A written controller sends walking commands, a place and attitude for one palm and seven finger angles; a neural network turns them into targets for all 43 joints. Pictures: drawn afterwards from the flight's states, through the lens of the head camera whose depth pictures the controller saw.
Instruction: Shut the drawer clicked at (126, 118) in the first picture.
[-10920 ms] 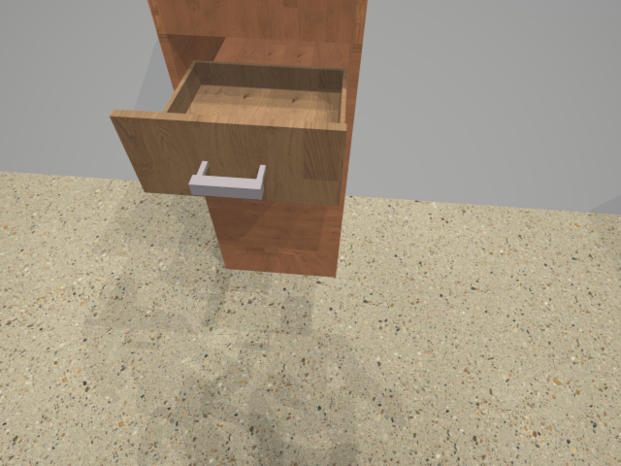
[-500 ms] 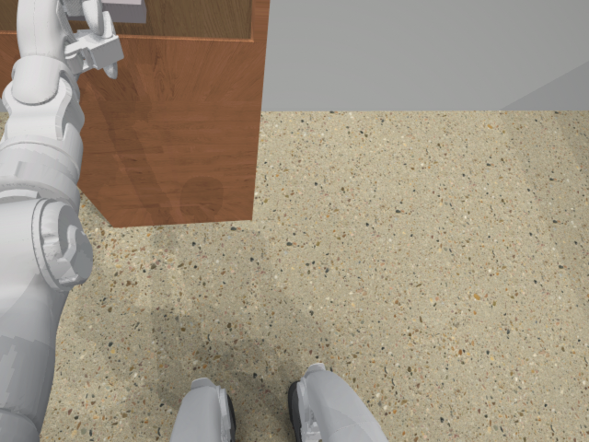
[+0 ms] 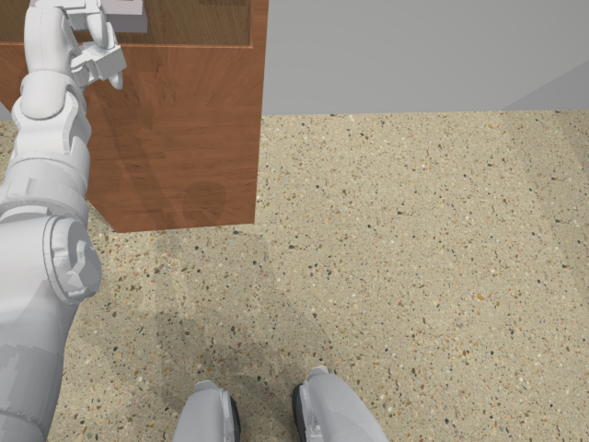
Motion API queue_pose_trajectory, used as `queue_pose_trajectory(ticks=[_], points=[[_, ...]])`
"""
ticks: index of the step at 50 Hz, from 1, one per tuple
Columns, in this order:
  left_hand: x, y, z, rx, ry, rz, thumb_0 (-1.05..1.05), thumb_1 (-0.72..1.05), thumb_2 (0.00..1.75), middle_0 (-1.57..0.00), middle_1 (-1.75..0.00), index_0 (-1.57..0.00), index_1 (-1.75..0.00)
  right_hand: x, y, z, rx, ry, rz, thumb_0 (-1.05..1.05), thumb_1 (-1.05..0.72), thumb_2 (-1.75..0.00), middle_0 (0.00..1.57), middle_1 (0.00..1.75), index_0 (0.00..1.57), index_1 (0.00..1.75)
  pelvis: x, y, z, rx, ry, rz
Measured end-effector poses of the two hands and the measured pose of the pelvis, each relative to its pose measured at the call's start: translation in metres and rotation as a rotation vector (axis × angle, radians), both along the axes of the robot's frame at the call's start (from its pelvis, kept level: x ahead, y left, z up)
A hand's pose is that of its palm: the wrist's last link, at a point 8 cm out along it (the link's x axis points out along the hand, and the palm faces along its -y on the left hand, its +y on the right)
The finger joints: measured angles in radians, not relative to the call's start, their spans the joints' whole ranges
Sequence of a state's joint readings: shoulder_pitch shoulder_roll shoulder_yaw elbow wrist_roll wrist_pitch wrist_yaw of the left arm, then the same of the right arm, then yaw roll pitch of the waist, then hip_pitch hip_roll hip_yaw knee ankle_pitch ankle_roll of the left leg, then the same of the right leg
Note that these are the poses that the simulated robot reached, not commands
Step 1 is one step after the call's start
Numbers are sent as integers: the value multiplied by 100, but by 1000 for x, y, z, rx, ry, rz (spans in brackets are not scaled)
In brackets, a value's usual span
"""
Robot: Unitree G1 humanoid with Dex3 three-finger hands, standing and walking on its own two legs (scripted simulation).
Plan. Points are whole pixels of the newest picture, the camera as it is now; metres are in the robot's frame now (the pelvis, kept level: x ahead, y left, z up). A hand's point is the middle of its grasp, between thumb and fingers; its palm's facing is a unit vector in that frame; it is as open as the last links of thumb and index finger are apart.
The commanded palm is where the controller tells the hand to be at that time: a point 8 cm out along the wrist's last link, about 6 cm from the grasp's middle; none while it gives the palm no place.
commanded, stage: pull the fist back off the drawer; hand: left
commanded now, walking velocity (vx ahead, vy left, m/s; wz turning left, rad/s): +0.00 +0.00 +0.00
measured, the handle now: (93, 2) +0.66 +0.16 +0.11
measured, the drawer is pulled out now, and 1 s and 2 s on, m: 0.00 0.00 0.00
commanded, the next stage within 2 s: draw the hand back to the body in 0.24 s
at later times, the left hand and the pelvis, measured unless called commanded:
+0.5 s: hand (107, 67) +0.54 +0.13 +0.12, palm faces -0.01 -1.00 -0.04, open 3.3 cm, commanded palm +0.49 +0.18 +0.13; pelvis +0.05 -0.01 +0.03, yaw -1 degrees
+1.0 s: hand (15, 190) +0.37 +0.18 +0.17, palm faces +0.15 -0.97 -0.20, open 3.3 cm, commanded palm +0.33 +0.23 +0.19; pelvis +0.04 -0.02 +0.07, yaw +1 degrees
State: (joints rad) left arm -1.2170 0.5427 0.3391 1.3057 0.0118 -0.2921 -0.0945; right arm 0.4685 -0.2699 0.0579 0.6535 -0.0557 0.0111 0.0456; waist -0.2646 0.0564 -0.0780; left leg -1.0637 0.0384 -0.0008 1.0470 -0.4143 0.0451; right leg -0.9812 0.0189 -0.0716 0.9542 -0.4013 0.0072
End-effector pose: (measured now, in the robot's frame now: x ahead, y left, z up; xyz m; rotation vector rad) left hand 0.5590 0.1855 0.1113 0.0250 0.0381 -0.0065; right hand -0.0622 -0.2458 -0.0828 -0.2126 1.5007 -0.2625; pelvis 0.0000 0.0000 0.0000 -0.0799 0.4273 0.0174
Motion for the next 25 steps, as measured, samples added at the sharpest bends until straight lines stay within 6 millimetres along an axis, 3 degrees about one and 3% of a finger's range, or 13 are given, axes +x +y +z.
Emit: queue_pose_trajectory(ticks=[7,19,25], points=[[-4,-6,-1,-3,-3,-1,4,85,92,-140,-160,-140,-160,20,0,2,24,-26,-19,0,-90,-90,21,30,21,30,15,-1,9,12,-22,-16],[-10,-3,1,-2,-23,6,2,89,91,-140,-160,-140,-160,74,-15,2,32,-90,-8,0,-90,-90,21,30,21,30,40,-8,19,29,-51,-20],[-37,4,11,15,-60,-5,2,90,90,-140,-160,-139,-160,109,-20,7,51,-174,-19,0,-91,-90,20,30,21,30,53,-11,30,40,-88,-35]])
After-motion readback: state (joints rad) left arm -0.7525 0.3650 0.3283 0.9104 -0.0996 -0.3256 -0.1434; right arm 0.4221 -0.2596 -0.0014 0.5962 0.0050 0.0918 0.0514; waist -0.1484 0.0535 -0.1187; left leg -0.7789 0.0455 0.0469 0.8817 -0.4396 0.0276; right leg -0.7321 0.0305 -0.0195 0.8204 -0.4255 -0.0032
